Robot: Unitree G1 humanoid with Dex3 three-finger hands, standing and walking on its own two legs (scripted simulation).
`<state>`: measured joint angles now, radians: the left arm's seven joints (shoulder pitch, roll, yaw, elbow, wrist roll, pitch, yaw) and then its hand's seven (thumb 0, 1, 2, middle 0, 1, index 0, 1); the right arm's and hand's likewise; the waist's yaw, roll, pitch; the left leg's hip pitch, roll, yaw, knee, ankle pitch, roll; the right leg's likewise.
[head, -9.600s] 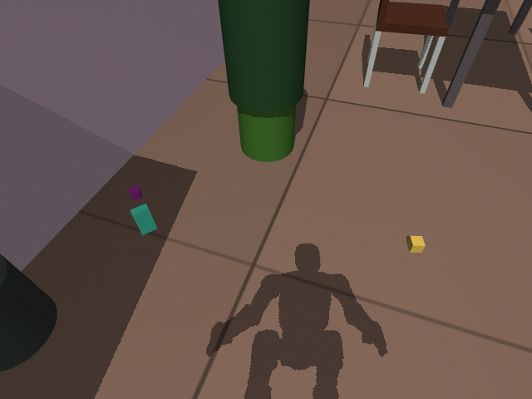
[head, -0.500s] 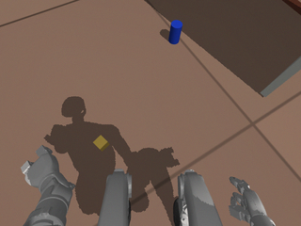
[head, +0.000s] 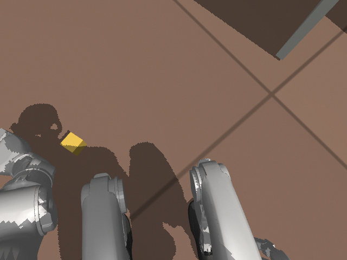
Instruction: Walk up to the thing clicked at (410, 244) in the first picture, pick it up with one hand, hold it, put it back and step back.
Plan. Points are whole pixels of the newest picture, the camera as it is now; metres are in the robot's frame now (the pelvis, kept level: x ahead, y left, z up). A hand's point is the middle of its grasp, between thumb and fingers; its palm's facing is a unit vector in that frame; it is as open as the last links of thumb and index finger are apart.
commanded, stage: rise first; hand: left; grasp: from above
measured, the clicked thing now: (73, 144) +0.48 +0.29 -0.36
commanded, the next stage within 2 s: none
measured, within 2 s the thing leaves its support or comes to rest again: neither
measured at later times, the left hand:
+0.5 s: hand (44, 151) +0.42 +0.32 -0.21, palm faces -0.23 -0.36 -0.90, open 14.3 cm
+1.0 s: hand (49, 146) +0.44 +0.32 -0.24, palm faces -0.23 -0.37 -0.90, open 14.1 cm
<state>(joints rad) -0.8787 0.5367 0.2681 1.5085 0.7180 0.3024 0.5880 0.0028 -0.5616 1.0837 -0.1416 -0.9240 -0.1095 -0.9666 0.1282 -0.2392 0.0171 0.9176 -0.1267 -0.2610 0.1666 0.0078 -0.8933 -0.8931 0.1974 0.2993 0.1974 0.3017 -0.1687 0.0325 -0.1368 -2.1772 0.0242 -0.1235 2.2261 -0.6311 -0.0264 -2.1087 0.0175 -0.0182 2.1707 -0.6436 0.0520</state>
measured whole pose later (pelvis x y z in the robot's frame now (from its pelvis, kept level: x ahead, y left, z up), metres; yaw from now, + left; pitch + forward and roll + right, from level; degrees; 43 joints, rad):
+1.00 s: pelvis +0.01 +0.00 -0.07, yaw -3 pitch +32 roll -8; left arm -1.03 0.72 0.38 1.63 0.85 0.22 0.57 0.00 -0.54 1.01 -0.19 -0.87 -0.15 -0.91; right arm 0.15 -0.31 0.08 0.87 -0.17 -0.30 0.30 0.00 -0.91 -0.90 0.19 0.30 0.19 0.30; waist -0.23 0.00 0.02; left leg -2.35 0.02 -0.18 2.46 -0.69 -0.04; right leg -2.28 0.05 -0.05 2.37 -0.67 0.07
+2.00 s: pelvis +0.01 +0.01 -0.07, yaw -5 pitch +31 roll -10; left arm -1.07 0.81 0.38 1.67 0.83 0.26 0.60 0.00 -0.46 0.92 -0.27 -0.81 -0.24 -0.86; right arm 0.17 -0.33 0.13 0.85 -0.17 -0.34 0.35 0.00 -0.92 -0.90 0.19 0.30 0.19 0.30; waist -0.28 -0.02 0.05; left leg -2.34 0.02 -0.21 2.47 -0.68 -0.03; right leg -2.25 0.05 -0.08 2.35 -0.66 0.07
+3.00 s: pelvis +0.01 +0.00 -0.06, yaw -5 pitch +31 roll -9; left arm -1.06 0.80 0.38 1.65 0.83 0.26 0.61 0.00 -0.53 0.98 -0.20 -0.90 -0.17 -0.94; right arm 0.18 -0.33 0.11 0.87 -0.17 -0.36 0.34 0.00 -0.92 -0.90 0.19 0.30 0.19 0.30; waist -0.28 -0.01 0.04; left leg -2.33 0.02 -0.21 2.45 -0.68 -0.04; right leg -2.24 0.05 -0.07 2.34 -0.66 0.06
